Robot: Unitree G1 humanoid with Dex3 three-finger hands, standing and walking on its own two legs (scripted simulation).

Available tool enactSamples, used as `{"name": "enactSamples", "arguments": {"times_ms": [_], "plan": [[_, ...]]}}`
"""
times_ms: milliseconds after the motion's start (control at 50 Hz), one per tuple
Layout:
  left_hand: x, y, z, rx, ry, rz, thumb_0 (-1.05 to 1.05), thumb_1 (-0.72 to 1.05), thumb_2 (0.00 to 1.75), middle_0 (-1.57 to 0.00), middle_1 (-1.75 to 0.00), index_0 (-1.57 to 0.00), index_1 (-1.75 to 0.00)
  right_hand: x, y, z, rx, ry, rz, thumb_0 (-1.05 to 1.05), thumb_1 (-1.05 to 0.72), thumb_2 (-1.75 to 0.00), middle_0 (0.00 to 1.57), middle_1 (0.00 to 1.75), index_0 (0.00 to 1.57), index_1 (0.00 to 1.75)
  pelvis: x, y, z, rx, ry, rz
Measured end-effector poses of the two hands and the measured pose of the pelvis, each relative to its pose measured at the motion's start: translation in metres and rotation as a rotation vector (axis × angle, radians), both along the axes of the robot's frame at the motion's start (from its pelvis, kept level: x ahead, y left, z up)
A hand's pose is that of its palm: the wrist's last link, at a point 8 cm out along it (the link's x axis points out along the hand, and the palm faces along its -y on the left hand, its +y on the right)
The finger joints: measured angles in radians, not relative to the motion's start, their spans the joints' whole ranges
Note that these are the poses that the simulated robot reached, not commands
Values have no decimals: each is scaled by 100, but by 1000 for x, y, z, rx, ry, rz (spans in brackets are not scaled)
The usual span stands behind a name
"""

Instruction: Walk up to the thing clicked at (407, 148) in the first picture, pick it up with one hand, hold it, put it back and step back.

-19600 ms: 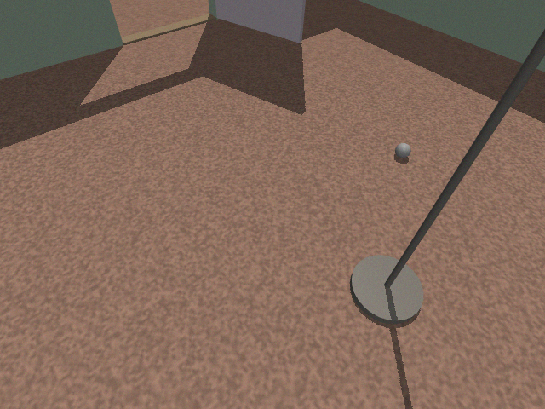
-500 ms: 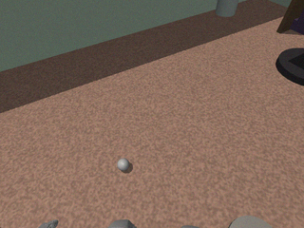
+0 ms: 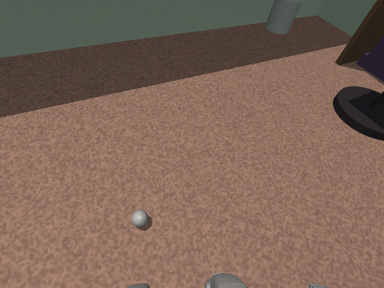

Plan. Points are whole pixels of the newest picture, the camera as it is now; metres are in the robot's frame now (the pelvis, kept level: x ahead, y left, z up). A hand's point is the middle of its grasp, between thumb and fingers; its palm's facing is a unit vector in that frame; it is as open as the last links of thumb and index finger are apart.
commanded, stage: walk up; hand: left
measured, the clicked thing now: (139, 218) +0.51 +0.17 -0.73
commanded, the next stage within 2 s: stand in 1.52 s
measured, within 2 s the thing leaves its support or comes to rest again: neither
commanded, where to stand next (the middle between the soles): +0.09 -0.03 m, yaw +0 degrees
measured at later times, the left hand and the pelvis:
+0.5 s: hand out of the picture +0.11 +0.23 -0.15, palm faces -0.02 -0.94 -0.34, open 7.4 cm; pelvis +0.02 -0.02 +0.00, yaw +0 degrees
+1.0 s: hand out of the picture +0.12 +0.23 -0.14, palm faces +0.00 -0.94 -0.33, open 7.4 cm; pelvis +0.04 -0.02 +0.01, yaw +0 degrees
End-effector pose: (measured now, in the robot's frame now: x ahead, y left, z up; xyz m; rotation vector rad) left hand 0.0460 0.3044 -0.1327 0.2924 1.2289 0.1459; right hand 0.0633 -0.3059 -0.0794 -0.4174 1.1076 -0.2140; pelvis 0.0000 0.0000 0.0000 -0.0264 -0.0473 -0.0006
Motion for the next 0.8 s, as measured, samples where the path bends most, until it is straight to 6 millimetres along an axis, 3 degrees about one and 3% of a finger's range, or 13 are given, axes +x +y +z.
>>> {"name": "enactSamples", "arguments": {"times_ms": [100, 200, 340, 460, 600, 800], "plan": [[9, 3, 6, 36, 5, -1, 1, 90, 89, -20, -30, -20, -30, 11, -7, -9, 8, -5, -11, 0, -90, -90, 20, 30, 21, 30, 7, -3, -3, 12, -3, -11], [11, -2, 11, 97, -1, 14, 1, 90, 89, -20, -30, -20, -30, 24, -19, -33, 48, -5, -26, 0, -90, -90, 20, 30, 21, 30, 11, -14, -13, 6, -12, -14], [24, -16, 23, 93, -23, 13, 1, 90, 89, -20, -30, -20, -30, 30, -9, -47, 120, 21, -29, 0, -90, -90, 20, 30, 20, 30, 15, -18, -7, 26, -12, -4], [51, -27, 24, 52, -66, 5, 1, 90, 89, -20, -30, -20, -30, 24, -4, -42, 132, 74, -31, 0, -90, -90, 20, 30, 21, 30, 21, -21, 1, 28, -5, -4], [76, -36, 21, 10, -88, -1, 1, 90, 89, -20, -30, -20, -30, 22, -13, -29, 90, 104, -54, 0, -90, -90, 20, 30, 21, 30, 28, -22, 7, 24, 0, -2], [78, -36, 20, 8, -45, 10, 1, 90, 89, -20, -30, -20, -30, 37, -23, -20, 57, 103, -66, 0, -90, -90, 20, 30, 20, 30, 35, -22, 11, 22, 8, 2]]}}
